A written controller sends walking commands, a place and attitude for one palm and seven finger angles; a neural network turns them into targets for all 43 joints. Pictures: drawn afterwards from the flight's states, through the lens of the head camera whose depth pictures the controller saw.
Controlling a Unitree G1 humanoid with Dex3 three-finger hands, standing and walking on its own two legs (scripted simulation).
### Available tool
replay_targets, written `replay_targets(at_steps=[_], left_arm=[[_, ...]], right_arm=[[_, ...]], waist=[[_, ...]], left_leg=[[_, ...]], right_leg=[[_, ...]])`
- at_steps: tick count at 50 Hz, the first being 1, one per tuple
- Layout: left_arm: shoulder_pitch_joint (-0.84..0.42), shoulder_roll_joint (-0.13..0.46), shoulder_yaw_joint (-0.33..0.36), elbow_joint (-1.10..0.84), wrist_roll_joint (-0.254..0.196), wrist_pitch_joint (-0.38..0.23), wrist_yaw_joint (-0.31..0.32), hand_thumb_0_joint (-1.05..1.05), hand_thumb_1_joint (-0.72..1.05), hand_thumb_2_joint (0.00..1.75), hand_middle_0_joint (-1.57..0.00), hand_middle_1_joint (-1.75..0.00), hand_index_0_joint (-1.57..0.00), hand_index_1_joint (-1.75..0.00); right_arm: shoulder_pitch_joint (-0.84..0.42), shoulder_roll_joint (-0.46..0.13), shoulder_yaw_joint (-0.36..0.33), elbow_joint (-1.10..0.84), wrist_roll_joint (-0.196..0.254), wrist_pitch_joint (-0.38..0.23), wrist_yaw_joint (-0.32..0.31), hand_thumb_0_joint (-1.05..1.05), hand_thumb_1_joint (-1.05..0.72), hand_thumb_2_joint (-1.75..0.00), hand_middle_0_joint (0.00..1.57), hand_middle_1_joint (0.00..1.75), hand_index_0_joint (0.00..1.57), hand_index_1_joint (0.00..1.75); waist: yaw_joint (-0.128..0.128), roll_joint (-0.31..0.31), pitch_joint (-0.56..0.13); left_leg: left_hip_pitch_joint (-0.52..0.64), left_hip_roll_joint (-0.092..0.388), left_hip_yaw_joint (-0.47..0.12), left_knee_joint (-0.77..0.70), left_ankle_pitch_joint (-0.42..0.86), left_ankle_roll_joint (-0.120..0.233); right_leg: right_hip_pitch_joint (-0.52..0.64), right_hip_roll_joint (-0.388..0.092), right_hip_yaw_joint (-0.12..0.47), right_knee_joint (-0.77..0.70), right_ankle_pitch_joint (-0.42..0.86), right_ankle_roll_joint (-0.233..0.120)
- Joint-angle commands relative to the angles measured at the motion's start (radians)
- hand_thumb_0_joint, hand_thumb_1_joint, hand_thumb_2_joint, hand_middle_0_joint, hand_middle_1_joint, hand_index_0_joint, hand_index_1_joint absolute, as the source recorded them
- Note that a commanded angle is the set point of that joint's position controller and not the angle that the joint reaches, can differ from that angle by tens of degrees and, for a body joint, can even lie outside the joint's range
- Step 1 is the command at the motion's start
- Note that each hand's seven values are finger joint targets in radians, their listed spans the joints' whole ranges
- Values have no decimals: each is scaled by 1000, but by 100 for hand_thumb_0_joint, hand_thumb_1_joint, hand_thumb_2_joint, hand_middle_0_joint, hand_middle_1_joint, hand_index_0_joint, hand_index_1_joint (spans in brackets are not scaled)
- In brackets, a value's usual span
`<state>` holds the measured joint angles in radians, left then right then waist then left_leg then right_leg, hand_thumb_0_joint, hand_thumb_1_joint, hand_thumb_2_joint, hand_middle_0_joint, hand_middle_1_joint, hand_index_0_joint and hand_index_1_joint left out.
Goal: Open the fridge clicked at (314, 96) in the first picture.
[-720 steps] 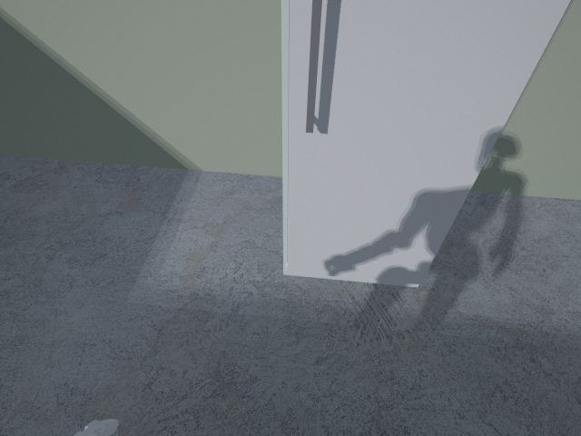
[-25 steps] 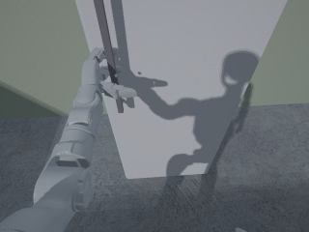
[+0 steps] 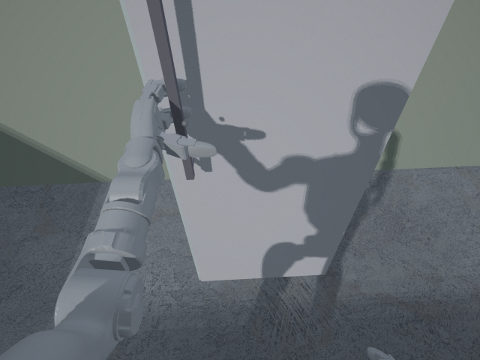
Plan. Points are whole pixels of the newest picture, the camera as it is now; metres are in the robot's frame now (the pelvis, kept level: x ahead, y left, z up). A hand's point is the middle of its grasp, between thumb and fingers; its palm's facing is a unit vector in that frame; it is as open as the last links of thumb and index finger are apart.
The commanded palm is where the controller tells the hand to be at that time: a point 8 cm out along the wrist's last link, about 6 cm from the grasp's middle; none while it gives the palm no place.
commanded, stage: slide the fingers in behind the handle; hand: left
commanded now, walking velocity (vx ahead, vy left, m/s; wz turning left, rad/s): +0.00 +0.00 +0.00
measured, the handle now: (173, 82) +0.51 +0.13 +0.22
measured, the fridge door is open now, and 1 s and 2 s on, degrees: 0 0 0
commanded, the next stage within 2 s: grip the handle and tug to test in 0.34 s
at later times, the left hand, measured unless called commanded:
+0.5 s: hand (188, 122) +0.45 +0.10 +0.19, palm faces +0.04 -1.00 +0.00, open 14.0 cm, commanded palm +0.42 +0.15 +0.18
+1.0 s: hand (187, 120) +0.45 +0.10 +0.18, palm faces +0.06 -1.00 +0.00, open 7.7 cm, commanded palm +0.42 +0.15 +0.18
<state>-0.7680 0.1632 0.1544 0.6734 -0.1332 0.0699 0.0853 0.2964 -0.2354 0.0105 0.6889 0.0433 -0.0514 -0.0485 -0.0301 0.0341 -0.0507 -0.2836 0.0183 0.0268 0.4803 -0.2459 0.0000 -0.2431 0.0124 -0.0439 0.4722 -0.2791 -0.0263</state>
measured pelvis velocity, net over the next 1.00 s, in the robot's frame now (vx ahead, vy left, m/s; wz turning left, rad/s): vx -0.01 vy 0.01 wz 0.00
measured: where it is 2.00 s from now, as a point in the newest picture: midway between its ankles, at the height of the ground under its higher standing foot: outside the picture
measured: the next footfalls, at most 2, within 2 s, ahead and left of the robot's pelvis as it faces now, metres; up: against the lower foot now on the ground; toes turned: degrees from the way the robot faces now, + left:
none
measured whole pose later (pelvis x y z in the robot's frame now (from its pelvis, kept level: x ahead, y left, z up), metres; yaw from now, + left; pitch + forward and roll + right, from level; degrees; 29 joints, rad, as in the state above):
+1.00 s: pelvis -0.01 +0.01 +0.00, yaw +0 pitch +3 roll +0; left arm -0.85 0.17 0.14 0.77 -0.12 0.05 0.10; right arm 0.31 -0.23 0.02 0.71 0.04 -0.05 -0.05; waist -0.04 0.03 -0.04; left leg -0.30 0.01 0.03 0.48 -0.24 0.01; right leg -0.25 0.01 -0.04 0.47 -0.27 -0.02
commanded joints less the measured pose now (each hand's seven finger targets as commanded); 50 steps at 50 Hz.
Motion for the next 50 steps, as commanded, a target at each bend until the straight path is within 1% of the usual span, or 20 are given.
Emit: replay_targets(at_steps=[1, 3, 6, 7, 14, 19, 22, 24, 25, 26, 27, 28, 30, 31, 32, 34, 35, 40, 46, 50], left_arm=[[-508, 122, 0, -287, 2, -71, -22, 0, -50, 30, -30, -120, -30, -120], [-528, 75, -33, -262, -3, -59, -24, 0, -50, 30, -30, -120, -30, -120], [-496, 135, 19, -226, -4, -50, -20, 0, -50, 30, -30, -120, -30, -120], [-543, 116, -7, -254, -1, -52, -21, 0, -50, 30, -30, -120, -30, -120], [-523, 77, -22, -235, -6, -47, -17, 0, -50, 30, -30, -120, -30, -120], [-567, 124, 7, -168, 0, -46, -13, 0, -50, 30, -30, -120, -30, -120], [-590, 82, -27, -208, 6, -63, -7, 0, -50, 30, -30, -120, -30, -120], [-571, 69, -28, -206, 0, -70, -6, 0, -41, 34, -31, -121, -31, -121], [-542, 117, 15, -187, -1, -75, 1, 0, -36, 36, -32, -122, -32, -122], [-537, 112, 10, -182, -1, -72, 1, 0, -31, 38, -32, -123, -32, -123], [-556, 104, 3, -162, -3, -70, 5, 0, -27, 40, -32, -123, -32, -123], [-584, 98, -6, -171, 1, -73, 5, 0, -22, 42, -33, -124, -33, -124], [-541, 138, 30, -150, 5, -78, 6, 0, -13, 46, -34, -125, -34, -125], [-556, 160, 41, -168, 10, -83, 7, 0, -8, 48, -35, -126, -35, -126], [-592, 111, -9, -194, 14, -86, 3, 0, -3, 50, -35, -127, -35, -127], [-580, 86, -20, -179, 12, -88, 2, 0, 6, 54, -36, -128, -36, -128], [-553, 109, 2, -174, 11, -92, 7, 0, 11, 56, -36, -129, -36, -129], [-558, 118, 7, -146, 5, -92, 3, 0, 34, 66, -39, -132, -39, -132], [-597, 106, -10, -119, 8, -90, 3, 0, 62, 78, -42, -136, -42, -136], [-600, 86, -24, -149, 10, -100, 6, 0, 81, 86, -44, -139, -44, -139]], right_arm=[[-48, -118, -36, -132, -3, -38, -11, 0, -90, -90, 20, 30, 20, 30], [-47, -111, -33, -126, -2, -40, -10, 0, -90, -90, 20, 30, 20, 30], [-44, -121, -30, -125, -4, -30, -14, 0, -90, -90, 20, 30, 20, 30], [-47, -117, -30, -127, -4, -29, -14, 0, -90, -90, 20, 30, 20, 30], [-50, -110, -29, -127, -5, -26, -11, 0, -90, -90, 20, 30, 20, 30], [-41, -116, -26, -115, -6, -20, -19, 0, -90, -90, 20, 30, 20, 30], [-45, -107, -26, -123, -7, -24, -15, 0, -90, -90, 20, 30, 20, 30], [-40, -106, -27, -120, -8, -29, -11, 0, -90, -90, 20, 30, 20, 30], [-33, -115, -30, -118, -10, -25, -13, 0, -90, -90, 20, 30, 20, 30], [-43, -113, -27, -120, -8, -24, -12, 0, -90, -90, 20, 30, 20, 30], [-39, -114, -25, -117, -7, -24, -13, 0, -90, -90, 20, 30, 20, 30], [-36, -114, -27, -118, -10, -27, -13, 0, -90, -90, 20, 30, 20, 30], [-30, -121, -31, -117, -10, -27, -14, 0, -90, -90, 20, 30, 20, 30], [-35, -119, -28, -118, -9, -25, -16, 0, -90, -90, 20, 30, 20, 30], [-40, -112, -27, -120, -7, -28, -14, 0, -90, -90, 20, 30, 20, 30], [-34, -107, -28, -115, -7, -35, -11, 0, -90, -90, 20, 30, 20, 30], [-27, -114, -30, -117, -9, -34, -10, 0, -90, -90, 20, 30, 20, 30], [-21, -121, -32, -110, -8, -38, -13, 0, -90, -90, 20, 30, 20, 30], [-17, -120, -32, -99, -5, -42, -13, 0, -90, -90, 20, 30, 20, 30], [-8, -119, -37, -101, -8, -48, -11, 0, -90, -90, 20, 30, 20, 30]], waist=[[-4, -46, -363], [-14, -41, -327], [-6, -83, -305], [-18, -66, -314], [-11, -57, -326], [-22, -96, -281], [-18, -24, -330], [-14, -28, -340], [-6, -70, -343], [-6, -60, -323], [-16, -107, -302], [-21, -102, -300], [-7, -119, -302], [-6, -89, -318], [-19, -52, -317], [-16, -30, -307], [-7, -41, -314], [-15, -80, -298], [-31, -68, -276], [-29, -62, -332]], left_leg=[[209, -25, -3, 2, 367, 44], [209, -23, -7, 4, 349, 42], [186, -23, -10, -3, 340, 45], [195, -23, -10, -2, 343, 44], [215, -21, -14, 4, 363, 39], [171, -21, -20, -9, 289, 42], [211, -21, -22, 0, 334, 38], [222, -19, -23, 3, 346, 34], [208, -17, -26, 1, 352, 36], [194, -18, -21, -5, 330, 36], [175, -19, -23, -9, 300, 38], [174, -18, -20, -12, 294, 39], [165, -18, -19, -14, 292, 42], [172, -19, -16, -15, 293, 42], [187, -19, -15, -13, 295, 39], [195, -16, -18, -8, 294, 36], [191, -16, -21, -11, 305, 36], [176, -13, -21, -17, 278, 38], [177, -13, -22, -16, 244, 39], [205, -13, -22, -6, 297, 37]], right_leg=[[98, 4, 15, -27, 479, 7], [64, 6, 10, -34, 455, 8], [77, 4, 11, -39, 450, 9], [73, 4, 12, -37, 453, 9], [63, 6, 5, -32, 450, 5], [48, 4, 9, -47, 384, 9], [48, 4, 7, -33, 400, 2], [43, 7, 4, -31, 406, 1], [68, 7, 1, -32, 406, 1], [60, 7, 5, -35, 398, 3], [59, 8, 4, -41, 380, 6], [54, 7, 6, -41, 380, 8], [71, 5, 6, -45, 372, 7], [74, 4, 13, -43, 379, 6], [58, 4, 11, -42, 375, 5], [38, 8, 9, -43, 363, 2], [57, 7, 5, -43, 362, 0], [51, 10, 5, -51, 343, 4], [12, 9, 10, -58, 310, 7], [31, 10, 5, -44, 350, 4]])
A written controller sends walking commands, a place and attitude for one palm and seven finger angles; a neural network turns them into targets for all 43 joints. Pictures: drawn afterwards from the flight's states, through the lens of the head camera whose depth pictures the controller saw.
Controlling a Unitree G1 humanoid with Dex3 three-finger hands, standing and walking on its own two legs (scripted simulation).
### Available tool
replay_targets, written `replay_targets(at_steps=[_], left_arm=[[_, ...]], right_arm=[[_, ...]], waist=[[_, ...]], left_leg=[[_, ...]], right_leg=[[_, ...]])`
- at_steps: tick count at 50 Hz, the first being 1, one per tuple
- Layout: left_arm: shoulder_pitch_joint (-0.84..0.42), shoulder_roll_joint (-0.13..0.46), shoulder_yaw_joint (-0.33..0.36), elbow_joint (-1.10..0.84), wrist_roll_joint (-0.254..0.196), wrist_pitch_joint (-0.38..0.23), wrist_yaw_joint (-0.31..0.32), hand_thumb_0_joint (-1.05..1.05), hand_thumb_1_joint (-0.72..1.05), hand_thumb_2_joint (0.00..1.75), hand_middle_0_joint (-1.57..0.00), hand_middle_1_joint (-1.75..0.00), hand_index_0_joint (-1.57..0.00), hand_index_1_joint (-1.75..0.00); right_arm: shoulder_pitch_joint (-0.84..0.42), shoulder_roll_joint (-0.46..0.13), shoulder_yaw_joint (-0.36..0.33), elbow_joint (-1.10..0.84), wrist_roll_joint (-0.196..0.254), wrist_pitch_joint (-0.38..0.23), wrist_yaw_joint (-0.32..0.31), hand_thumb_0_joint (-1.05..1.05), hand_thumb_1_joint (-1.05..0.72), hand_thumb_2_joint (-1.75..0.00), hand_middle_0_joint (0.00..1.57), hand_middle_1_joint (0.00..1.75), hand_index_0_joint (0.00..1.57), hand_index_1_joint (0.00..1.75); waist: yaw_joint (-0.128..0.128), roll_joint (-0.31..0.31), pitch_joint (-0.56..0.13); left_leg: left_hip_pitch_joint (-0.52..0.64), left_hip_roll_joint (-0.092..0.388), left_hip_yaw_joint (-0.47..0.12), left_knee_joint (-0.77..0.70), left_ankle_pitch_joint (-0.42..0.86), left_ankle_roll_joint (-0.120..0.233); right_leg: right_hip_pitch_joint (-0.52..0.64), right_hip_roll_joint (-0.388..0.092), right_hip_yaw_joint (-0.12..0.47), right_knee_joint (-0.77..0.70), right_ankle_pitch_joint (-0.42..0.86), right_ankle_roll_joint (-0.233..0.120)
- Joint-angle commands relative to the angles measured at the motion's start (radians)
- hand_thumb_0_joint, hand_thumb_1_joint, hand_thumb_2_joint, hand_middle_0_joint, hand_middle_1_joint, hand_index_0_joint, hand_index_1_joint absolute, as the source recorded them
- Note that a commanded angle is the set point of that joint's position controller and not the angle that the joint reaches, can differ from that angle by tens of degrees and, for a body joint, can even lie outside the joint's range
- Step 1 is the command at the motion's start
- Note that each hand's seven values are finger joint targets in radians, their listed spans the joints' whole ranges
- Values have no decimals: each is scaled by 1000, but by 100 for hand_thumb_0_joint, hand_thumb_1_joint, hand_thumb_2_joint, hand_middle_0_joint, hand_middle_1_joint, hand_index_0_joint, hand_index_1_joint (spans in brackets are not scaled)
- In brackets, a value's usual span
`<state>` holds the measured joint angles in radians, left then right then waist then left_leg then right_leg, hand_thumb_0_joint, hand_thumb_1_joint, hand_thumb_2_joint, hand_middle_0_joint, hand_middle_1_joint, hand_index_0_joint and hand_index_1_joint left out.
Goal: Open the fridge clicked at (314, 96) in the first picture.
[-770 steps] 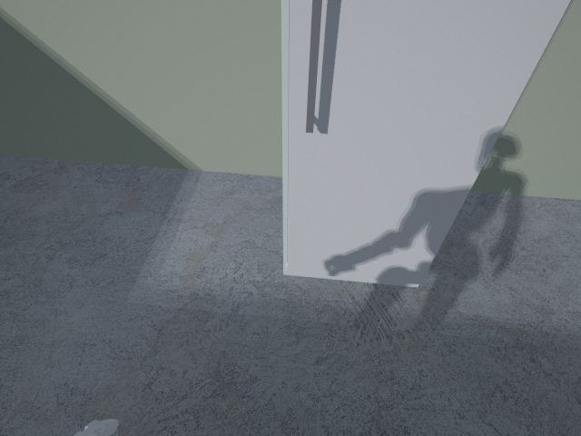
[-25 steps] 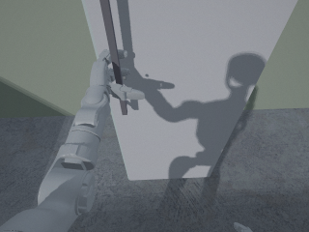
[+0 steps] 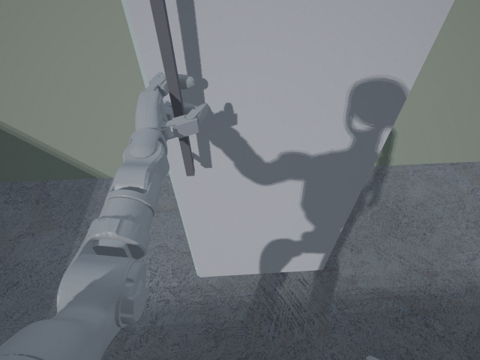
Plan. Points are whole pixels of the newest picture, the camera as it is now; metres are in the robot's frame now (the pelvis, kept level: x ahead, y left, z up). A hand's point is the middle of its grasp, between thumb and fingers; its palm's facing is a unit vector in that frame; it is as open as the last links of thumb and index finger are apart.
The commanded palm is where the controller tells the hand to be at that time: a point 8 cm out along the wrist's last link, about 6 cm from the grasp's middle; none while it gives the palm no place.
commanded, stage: grip the handle and tug to test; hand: left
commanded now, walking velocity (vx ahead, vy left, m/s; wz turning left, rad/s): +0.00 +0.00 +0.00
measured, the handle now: (174, 77) +0.52 +0.12 +0.22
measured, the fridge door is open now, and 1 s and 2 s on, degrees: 0 0 16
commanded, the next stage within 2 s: pull the door a little, standing still in 0.86 s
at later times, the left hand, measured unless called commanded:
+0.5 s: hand (189, 115) +0.46 +0.10 +0.18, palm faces +0.06 -1.00 +0.00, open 5.4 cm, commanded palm +0.42 +0.14 +0.18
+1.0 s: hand (190, 117) +0.45 +0.09 +0.18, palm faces +0.06 -1.00 +0.01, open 5.7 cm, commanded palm +0.42 +0.14 +0.18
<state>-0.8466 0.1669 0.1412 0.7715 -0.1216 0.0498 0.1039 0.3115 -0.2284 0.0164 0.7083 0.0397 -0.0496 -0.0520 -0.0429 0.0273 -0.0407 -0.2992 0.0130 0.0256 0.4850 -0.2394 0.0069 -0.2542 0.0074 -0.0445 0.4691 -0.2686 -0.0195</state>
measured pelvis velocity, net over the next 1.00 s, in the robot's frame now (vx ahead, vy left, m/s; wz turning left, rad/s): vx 0.04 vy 0.00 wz -0.01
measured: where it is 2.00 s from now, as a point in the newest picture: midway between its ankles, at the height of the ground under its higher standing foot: outside the picture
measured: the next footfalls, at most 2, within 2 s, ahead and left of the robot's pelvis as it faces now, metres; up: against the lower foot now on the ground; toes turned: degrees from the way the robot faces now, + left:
right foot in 1.96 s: +0.20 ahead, -0.10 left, +0.00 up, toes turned -1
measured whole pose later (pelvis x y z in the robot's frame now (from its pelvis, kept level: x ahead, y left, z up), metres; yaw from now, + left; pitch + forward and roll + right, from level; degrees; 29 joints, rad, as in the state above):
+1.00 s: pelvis +0.04 +0.00 +0.00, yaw -1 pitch +3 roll +0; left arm -0.58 0.12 0.12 0.34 -0.13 0.22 0.11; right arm 0.26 -0.23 0.01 0.64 0.04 -0.01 -0.03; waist -0.01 0.04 -0.07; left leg -0.21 0.01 0.04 0.44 -0.28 0.00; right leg -0.18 0.01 -0.03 0.43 -0.31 -0.02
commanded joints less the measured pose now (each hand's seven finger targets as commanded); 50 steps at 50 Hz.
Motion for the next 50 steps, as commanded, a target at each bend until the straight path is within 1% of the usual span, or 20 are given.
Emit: replay_targets(at_steps=[1, 2, 7, 12, 13, 15, 19, 20, 21, 23, 26, 28, 31, 33, 34, 40, 43, 44, 48, 50], left_arm=[[-505, 92, -2, -249, -2, -80, -15, 0, 85, 88, -44, -139, -44, -139], [-535, 55, -36, -262, -4, -80, -17, 0, 90, 90, -45, -140, -45, -140], [-537, 104, 1, -217, -2, -76, -17, 0, 90, 90, -45, -140, -45, -140], [-522, 86, -11, -255, -6, -79, -23, 0, 90, 90, -45, -140, -45, -140], [-522, 68, -22, -243, -6, -75, -24, 0, 90, 90, -45, -140, -45, -140], [-499, 112, 12, -189, -5, -68, -22, 0, 90, 90, -45, -140, -45, -140], [-577, 77, -26, -205, -1, -69, -23, 0, 90, 90, -45, -140, -45, -140], [-554, 96, -5, -203, -2, -72, -19, 0, 90, 90, -45, -140, -45, -140], [-554, 100, -1, -225, -1, -76, -20, 0, 90, 90, -45, -140, -45, -140], [-518, 61, -27, -228, -2, -75, -25, 0, 90, 90, -45, -140, -45, -140], [-428, 97, 15, -274, -14, -80, -31, 0, 90, 90, -45, -140, -45, -140], [-424, 56, -21, -314, -21, -79, -39, 0, 90, 90, -45, -140, -45, -140], [-341, 31, -36, -343, -28, -63, -43, 0, 90, 90, -45, -140, -45, -140], [-325, 28, -32, -386, -29, -50, -41, 0, 90, 90, -45, -140, -45, -140], [-314, 62, -6, -409, -26, -45, -37, 0, 90, 90, -45, -140, -45, -140], [-158, 9, -45, -566, -22, 12, -35, 0, 90, 90, -45, -140, -45, -140], [-120, -29, -85, -664, -22, 50, -34, 0, 90, 90, -45, -140, -45, -140], [-107, -22, -75, -666, -24, 66, -31, 0, 90, 90, -45, -140, -45, -140], [-102, -3, -65, -713, -16, 119, -26, 0, 90, 90, -45, -140, -45, -140], [-131, 121, 38, -648, -6, 143, -17, 0, 90, 90, -45, -140, -45, -140]], right_arm=[[-28, -125, -41, -122, -3, -50, -6, 0, -90, -90, 20, 30, 20, 30], [-29, -122, -39, -122, -3, -52, -5, 0, -90, -90, 20, 30, 20, 30], [-18, -129, -40, -114, -4, -48, -6, 0, -90, -90, 20, 30, 20, 30], [-28, -123, -39, -122, -2, -47, -4, 0, -90, -90, 20, 30, 20, 30], [-28, -120, -38, -122, -2, -47, -4, 0, -90, -90, 20, 30, 20, 30], [-18, -131, -38, -115, -3, -40, -7, 0, -90, -90, 20, 30, 20, 30], [-22, -123, -37, -115, -1, -43, -7, 0, -90, -90, 20, 30, 20, 30], [-16, -127, -41, -116, -4, -42, -8, 0, -90, -90, 20, 30, 20, 30], [-24, -124, -39, -120, -4, -43, -7, 0, -90, -90, 20, 30, 20, 30], [-27, -116, -38, -122, -3, -44, -3, 0, -90, -90, 20, 30, 20, 30], [-39, -123, -40, -139, -3, -42, 1, 0, -90, -90, 20, 30, 20, 30], [-49, -118, -40, -148, 0, -43, 2, 0, -90, -90, 20, 30, 20, 30], [-64, -120, -40, -162, 3, -42, 5, 0, -90, -90, 20, 30, 20, 30], [-70, -118, -43, -167, 3, -45, 6, 0, -90, -90, 20, 30, 20, 30], [-67, -121, -43, -167, 3, -41, 6, 0, -90, -90, 20, 30, 20, 30], [-97, -114, -46, -199, 2, -31, 15, 0, -90, -90, 20, 30, 20, 30], [-112, -108, -46, -209, 1, -25, 21, 0, -90, -90, 20, 30, 20, 30], [-112, -109, -46, -209, 0, -21, 20, 0, -90, -90, 20, 30, 20, 30], [-126, -110, -45, -214, -3, -3, 13, 0, -90, -90, 20, 30, 20, 30], [-118, -125, -42, -198, -7, 18, -1, 0, -90, -90, 20, 30, 20, 30]], waist=[[-4, -35, -352], [-20, -42, -345], [-20, -87, -313], [-14, -29, -342], [-15, -39, -326], [-15, -92, -291], [-34, -62, -290], [-22, -80, -314], [-18, -47, -338], [-11, -36, -347], [16, -52, -374], [8, -62, -363], [21, -72, -338], [24, -73, -345], [32, -72, -354], [56, -38, -386], [51, -21, -386], [48, -54, -377], [44, -64, -364], [50, -72, -348]], left_leg=[[220, -8, -24, -13, 294, 27], [225, -10, -22, -8, 303, 29], [190, -10, -22, -12, 274, 33], [212, -13, -17, -4, 307, 31], [206, -14, -17, -3, 300, 31], [176, -12, -21, -10, 279, 34], [188, -14, -21, -7, 250, 35], [190, -15, -22, -4, 269, 36], [201, -16, -19, -3, 282, 35], [211, -17, -21, 2, 308, 31], [209, -15, -14, 0, 347, 31], [216, -15, -9, -3, 345, 32], [216, -10, -7, -10, 373, 33], [228, -10, -4, -8, 375, 33], [230, -7, -3, -11, 389, 31], [278, -2, 0, 0, 547, 26], [312, 4, -1, 7, 612, 25], [310, 5, -1, 8, 616, 26], [306, 1, 2, 0, 613, 26], [288, -5, 6, -5, 598, 26]], right_leg=[[45, 15, 6, -35, 343, -5], [39, 16, 6, -36, 358, -2], [40, 16, 9, -42, 345, 0], [49, 14, 9, -34, 378, -3], [41, 15, 7, -36, 371, -2], [49, 14, 4, -45, 352, 0], [12, 13, 10, -45, 330, 3], [35, 12, 8, -42, 341, 2], [39, 11, 12, -36, 358, 0], [44, 13, 7, -28, 378, -4], [92, 14, 5, -21, 425, -6], [93, 15, 5, -27, 435, -3], [103, 17, -1, -27, 454, -4], [105, 18, 1, -30, 459, -2], [120, 17, 1, -27, 473, -4], [168, 14, -9, -12, 571, -5], [160, 13, -8, -10, 616, -1], [164, 14, -11, -12, 635, 2], [180, 9, -9, -17, 660, 3], [194, 10, -6, -26, 671, 2]])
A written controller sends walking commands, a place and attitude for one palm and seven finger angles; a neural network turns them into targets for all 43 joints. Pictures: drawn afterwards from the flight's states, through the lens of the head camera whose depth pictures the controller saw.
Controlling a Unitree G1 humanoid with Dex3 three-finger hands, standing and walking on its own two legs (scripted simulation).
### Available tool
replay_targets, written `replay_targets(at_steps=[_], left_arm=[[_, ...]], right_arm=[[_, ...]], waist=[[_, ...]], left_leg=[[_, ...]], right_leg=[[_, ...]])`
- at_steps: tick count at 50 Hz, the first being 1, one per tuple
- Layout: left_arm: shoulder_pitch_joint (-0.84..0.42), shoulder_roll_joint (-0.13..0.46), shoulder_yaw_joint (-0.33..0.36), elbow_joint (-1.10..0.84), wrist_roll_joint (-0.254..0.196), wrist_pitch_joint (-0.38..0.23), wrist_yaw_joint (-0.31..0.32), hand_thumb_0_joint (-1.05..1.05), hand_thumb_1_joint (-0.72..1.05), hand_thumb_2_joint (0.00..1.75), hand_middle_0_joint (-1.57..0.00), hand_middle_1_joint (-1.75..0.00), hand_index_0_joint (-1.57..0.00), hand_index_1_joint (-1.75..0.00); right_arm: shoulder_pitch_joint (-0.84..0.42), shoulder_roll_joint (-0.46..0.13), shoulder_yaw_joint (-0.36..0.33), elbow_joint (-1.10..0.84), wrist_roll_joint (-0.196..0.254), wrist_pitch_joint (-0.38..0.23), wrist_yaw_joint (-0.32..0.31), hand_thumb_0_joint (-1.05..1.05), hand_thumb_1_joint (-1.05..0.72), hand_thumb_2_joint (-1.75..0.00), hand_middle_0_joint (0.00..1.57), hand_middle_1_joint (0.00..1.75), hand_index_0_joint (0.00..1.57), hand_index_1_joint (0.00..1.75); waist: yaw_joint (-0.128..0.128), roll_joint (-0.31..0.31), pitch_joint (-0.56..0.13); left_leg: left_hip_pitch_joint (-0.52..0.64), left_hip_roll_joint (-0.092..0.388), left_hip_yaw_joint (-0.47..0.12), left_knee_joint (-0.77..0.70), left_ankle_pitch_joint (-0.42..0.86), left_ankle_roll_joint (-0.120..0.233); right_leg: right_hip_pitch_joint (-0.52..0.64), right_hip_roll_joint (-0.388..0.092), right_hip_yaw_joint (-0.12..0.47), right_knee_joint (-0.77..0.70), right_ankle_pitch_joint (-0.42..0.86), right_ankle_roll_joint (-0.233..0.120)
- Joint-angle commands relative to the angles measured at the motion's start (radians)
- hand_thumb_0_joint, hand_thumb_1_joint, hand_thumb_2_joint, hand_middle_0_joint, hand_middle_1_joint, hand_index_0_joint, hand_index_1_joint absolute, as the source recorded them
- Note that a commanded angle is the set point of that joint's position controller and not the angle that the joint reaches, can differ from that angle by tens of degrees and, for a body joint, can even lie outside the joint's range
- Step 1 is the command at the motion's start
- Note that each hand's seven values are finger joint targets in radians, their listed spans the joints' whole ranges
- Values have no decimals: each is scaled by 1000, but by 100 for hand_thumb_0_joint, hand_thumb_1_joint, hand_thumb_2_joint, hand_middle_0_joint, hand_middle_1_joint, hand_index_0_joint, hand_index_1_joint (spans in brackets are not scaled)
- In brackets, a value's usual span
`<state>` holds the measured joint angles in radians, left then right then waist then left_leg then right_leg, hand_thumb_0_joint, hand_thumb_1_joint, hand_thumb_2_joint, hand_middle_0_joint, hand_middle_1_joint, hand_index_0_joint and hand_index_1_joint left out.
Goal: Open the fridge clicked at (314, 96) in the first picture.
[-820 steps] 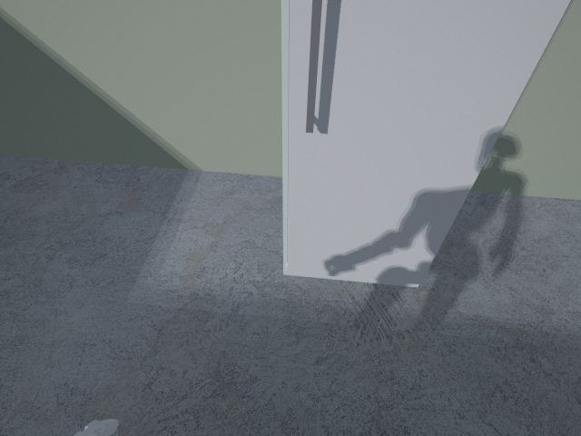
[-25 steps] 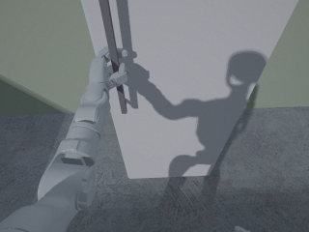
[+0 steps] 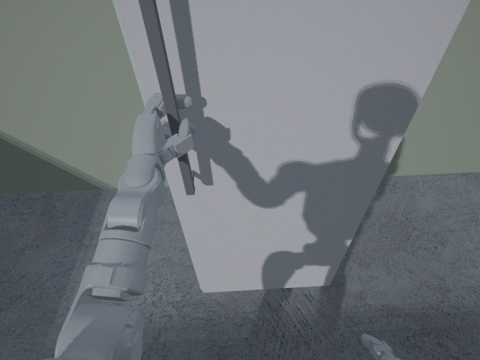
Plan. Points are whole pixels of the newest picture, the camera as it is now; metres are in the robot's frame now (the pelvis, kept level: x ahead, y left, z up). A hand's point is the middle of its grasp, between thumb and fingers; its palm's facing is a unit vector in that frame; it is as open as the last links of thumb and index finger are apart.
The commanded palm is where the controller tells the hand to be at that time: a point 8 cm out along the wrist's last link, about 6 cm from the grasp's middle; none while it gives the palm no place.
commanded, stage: pull the door a little, standing still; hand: left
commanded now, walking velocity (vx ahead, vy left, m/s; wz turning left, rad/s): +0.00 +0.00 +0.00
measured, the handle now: (172, 97) +0.47 +0.13 +0.22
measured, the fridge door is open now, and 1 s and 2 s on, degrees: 0 16 58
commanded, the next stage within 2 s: walk backward, drawing the door open in 0.48 s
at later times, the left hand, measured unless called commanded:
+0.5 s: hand (188, 152) +0.38 +0.10 +0.18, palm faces +0.05 -1.00 -0.01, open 6.1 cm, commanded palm +0.31 +0.15 +0.18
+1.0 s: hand (200, 191) +0.31 +0.07 +0.17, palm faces +0.28 -0.89 -0.36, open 6.5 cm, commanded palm +0.26 +0.12 +0.17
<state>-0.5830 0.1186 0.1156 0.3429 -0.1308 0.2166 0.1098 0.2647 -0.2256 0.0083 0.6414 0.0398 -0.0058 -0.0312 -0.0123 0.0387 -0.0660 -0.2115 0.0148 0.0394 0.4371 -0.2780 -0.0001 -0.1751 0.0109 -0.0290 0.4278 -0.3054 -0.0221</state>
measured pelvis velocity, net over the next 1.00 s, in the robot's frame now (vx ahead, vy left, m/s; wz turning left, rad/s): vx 0.08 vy -0.10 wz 0.06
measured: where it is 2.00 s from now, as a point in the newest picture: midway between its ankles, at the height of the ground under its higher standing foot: outside the picture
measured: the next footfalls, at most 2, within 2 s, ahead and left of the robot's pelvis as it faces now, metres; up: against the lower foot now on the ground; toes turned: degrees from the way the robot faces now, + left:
right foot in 0.96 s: +0.16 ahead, -0.09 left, +0.00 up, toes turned +0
left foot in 1.18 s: +0.06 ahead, -0.01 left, +0.00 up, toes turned +5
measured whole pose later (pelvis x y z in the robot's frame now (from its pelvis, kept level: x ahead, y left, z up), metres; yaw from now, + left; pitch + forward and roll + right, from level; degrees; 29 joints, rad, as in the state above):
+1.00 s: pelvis +0.08 -0.10 -0.01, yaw +3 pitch +0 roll +5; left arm 0.35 0.23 0.15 -0.51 -0.08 0.01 0.12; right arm 0.20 -0.19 0.02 0.49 -0.01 0.04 -0.04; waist -0.03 0.09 0.05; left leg -0.14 0.02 -0.09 0.62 -0.31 0.00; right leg -0.31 0.05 -0.10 0.51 -0.18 -0.13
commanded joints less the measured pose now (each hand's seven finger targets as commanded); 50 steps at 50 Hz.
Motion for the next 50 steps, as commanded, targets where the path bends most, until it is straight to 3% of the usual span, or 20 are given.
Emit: replay_targets(at_steps=[1, 8, 10, 17, 25, 29, 30, 31, 32, 36, 37, 39, 40, 42, 45, 46, 47, 48, 49, 50], left_arm=[[-475, 159, 42, -229, 7, -16, -24, 0, 90, 90, -45, -140, -45, -140], [-259, 86, 21, -286, -21, 11, -44, 0, 90, 90, -45, -140, -45, -140], [-188, 106, 39, -319, -26, 4, -50, 0, 90, 90, -45, -140, -45, -140], [1, 107, 24, -562, -30, -3, -73, 0, 90, 90, -45, -140, -45, -140], [479, 103, 11, -936, -46, 51, -87, 0, 90, 90, -45, -140, -45, -140], [647, 120, 11, -1177, -50, 55, -89, 0, 90, 90, -45, -140, -45, -140], [204, 437, 143, -1100, 51, -106, -35, 0, 90, 90, -45, -140, -45, -140], [413, 260, 64, -953, 42, -161, -33, 0, 90, 90, -45, -140, -45, -140], [611, 191, 7, -926, 55, -184, -36, 0, 90, 90, -45, -140, -45, -140], [680, 205, -16, -1037, 62, -280, -50, 0, 90, 90, -45, -140, -45, -140], [699, 191, -22, -1063, 58, -293, -49, 0, 90, 90, -45, -140, -45, -140], [707, 171, -40, -1116, 61, -302, -40, 0, 90, 90, -45, -140, -45, -140], [695, 170, -50, -1130, 75, -303, -29, 0, 90, 90, -45, -140, -45, -140], [747, 173, -19, -1130, 83, -297, -16, 0, 90, 90, -45, -140, -45, -140], [841, 211, 28, -1143, 83, -307, -4, 0, 90, 90, -45, -140, -45, -140], [869, 228, 53, -1160, 79, -315, -4, 0, 90, 90, -45, -140, -45, -140], [880, 250, 76, -1177, 81, -325, -3, 0, 90, 90, -45, -140, -45, -140], [909, 288, 118, -1157, 80, -326, 2, 0, 90, 90, -45, -140, -45, -140], [988, 263, 135, -1075, 83, -317, 6, 0, 90, 90, -45, -140, -45, -140], [1049, 224, 124, -985, 80, -312, 9, 0, 90, 90, -45, -140, -45, -140]], right_arm=[[-74, -122, -28, -130, -9, -17, -26, 0, -90, -90, 20, 30, 20, 30], [-112, -104, -20, -168, -10, 0, -22, 0, -90, -90, 20, 30, 20, 30], [-128, -109, -21, -188, -10, 5, -21, 0, -90, -90, 20, 30, 20, 30], [-185, -95, -11, -242, -8, 16, 1, 0, -90, -90, 20, 30, 20, 30], [-247, -83, -7, -305, -1, 28, 26, 0, -90, -90, 20, 30, 20, 30], [-258, -72, -3, -311, -4, 21, 39, 0, -90, -90, 20, 30, 20, 30], [-187, -123, 3, -296, -24, 31, -9, 0, -90, -90, 20, 30, 20, 30], [-201, -105, -17, -251, -36, 34, -16, 0, -90, -90, 20, 30, 20, 30], [-195, -101, -16, -260, -44, 36, -13, 0, -90, -90, 20, 30, 20, 30], [-174, -105, -18, -291, -48, 64, -23, 0, -90, -90, 20, 30, 20, 30], [-164, -99, -22, -298, -49, 67, -22, 0, -90, -90, 20, 30, 20, 30], [-147, -94, -37, -300, -61, 60, -7, 0, -90, -90, 20, 30, 20, 30], [-152, -92, -41, -293, -72, 52, 2, 0, -90, -90, 20, 30, 20, 30], [-179, -74, -35, -294, -85, 32, 5, 0, -90, -90, 20, 30, 20, 30], [-182, -62, -29, -305, -61, 17, 3, 0, -90, -90, 20, 30, 20, 30], [-205, -48, -24, -315, -53, 8, -5, 0, -90, -90, 20, 30, 20, 30], [-211, -41, -22, -325, -45, -2, -18, 0, -90, -90, 20, 30, 20, 30], [-208, -26, -19, -333, -49, -16, -33, 0, -90, -90, 20, 30, 20, 30], [-213, -17, -17, -329, -60, -33, -52, 0, -90, -90, 20, 30, 20, 30], [-178, -26, -27, -314, -45, -52, -49, 0, -90, -90, 20, 30, 20, 30]], waist=[[2, -74, -318], [34, -86, -337], [51, -115, -345], [73, -57, -331], [100, -62, -285], [88, -41, -242], [-8, -12, -71], [-1, -54, -103], [8, -82, -109], [-16, -9, -188], [-25, 11, -215], [-42, 172, -197], [-37, 230, -165], [-22, 188, -78], [-8, 98, -81], [12, 49, -79], [25, -51, -92], [30, -168, -102], [49, -189, -96], [62, -215, -72]], left_leg=[[194, -13, -8, 41, 626, 36], [213, -12, -9, 44, 696, 32], [200, -13, -7, 36, 681, 34], [203, -8, -7, 25, 693, 32], [164, -1, -8, 17, 654, 33], [150, 4, -16, 26, 644, 32], [109, 7, -11, 78, 560, 51], [111, 13, -37, 108, 567, 56], [94, 13, -26, 123, 551, 53], [180, 21, -42, 105, 810, 56], [289, 39, -68, 96, 985, 71], [561, 150, -198, 48, 1451, 122], [596, 198, -258, 45, 1506, 135], [533, 204, -260, 36, 1352, 120], [335, 148, -194, 83, 1045, 57], [183, 125, -171, 115, 808, 40], [4, 42, -111, 171, 368, 21], [-122, -30, -78, 283, -109, 12], [-155, -58, -86, 403, -251, 21], [-184, -66, -90, 528, -292, 27]], right_leg=[[111, 3, -17, 15, 716, 4], [156, -7, -28, 25, 789, 7], [191, -11, -25, 25, 811, 9], [210, -19, -18, 25, 818, 5], [212, -24, -26, 30, 811, 9], [190, -29, -27, 40, 848, 18], [24, -68, 52, -38, 784, 38], [32, -78, 24, -29, 813, 32], [62, -78, 8, -1, 903, 44], [58, -38, -61, 181, 982, 53], [-28, -3, -71, 258, 867, 69], [-357, 77, -56, 389, 147, 77], [-431, 74, -35, 390, -109, 55], [-437, 43, -10, 286, -134, 36], [-161, 10, -2, 15, 166, 27], [20, -15, 19, -77, 392, 26], [185, -75, 48, -89, 719, 16], [198, -212, 115, -45, 933, -3], [137, -272, 128, -52, 919, -16], [121, -283, 142, -58, 935, 44]])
